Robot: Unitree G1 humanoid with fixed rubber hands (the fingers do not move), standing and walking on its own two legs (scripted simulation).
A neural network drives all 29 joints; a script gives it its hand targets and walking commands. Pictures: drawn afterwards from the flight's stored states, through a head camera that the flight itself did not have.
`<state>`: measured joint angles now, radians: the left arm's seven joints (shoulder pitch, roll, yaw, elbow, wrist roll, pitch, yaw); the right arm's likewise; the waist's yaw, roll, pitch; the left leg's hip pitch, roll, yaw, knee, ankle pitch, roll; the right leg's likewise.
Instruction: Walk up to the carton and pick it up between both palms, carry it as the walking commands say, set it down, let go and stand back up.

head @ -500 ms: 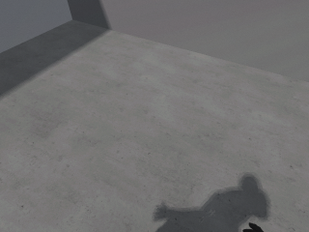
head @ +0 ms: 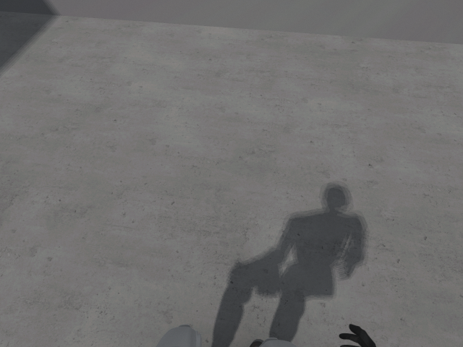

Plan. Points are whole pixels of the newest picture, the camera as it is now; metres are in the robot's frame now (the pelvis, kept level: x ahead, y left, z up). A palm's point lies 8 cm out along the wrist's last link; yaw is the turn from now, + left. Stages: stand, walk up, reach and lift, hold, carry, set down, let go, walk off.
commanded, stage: walk up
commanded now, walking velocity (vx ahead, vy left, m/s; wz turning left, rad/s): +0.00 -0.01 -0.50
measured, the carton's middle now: out of the picture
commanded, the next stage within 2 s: none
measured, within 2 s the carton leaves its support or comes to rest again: neither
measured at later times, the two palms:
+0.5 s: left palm out of the picture +0.14 +0.25 -0.12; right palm out of the picture -0.01 -0.23 -0.11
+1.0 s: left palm out of the picture +0.15 +0.22 -0.14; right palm out of the picture +0.00 -0.28 -0.10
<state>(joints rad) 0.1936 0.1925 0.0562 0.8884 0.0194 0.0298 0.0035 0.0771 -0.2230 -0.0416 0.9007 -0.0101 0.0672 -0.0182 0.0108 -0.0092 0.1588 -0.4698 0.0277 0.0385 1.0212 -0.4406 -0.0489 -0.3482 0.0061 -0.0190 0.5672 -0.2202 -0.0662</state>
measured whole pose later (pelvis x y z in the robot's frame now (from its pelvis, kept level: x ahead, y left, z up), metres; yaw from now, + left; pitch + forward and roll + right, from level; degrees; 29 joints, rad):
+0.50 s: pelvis -0.02 +0.03 +0.01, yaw -14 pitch -1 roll -2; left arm 0.17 0.25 0.06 0.84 0.01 0.09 -0.04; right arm 0.22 -0.20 -0.02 0.86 -0.02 0.04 -0.04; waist 0.00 0.00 0.05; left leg -0.15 0.10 0.22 0.50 -0.34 0.02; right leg -0.46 -0.03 -0.04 0.98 -0.40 0.08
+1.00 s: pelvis +0.00 +0.02 +0.00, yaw -28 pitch +0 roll -1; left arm 0.26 0.23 0.05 0.87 0.02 0.05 0.00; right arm 0.10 -0.26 -0.05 0.79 0.01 0.04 -0.01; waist 0.04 -0.03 0.07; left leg -0.33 0.03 0.05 0.61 -0.29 -0.05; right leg -0.24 0.03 0.05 0.56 -0.32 0.01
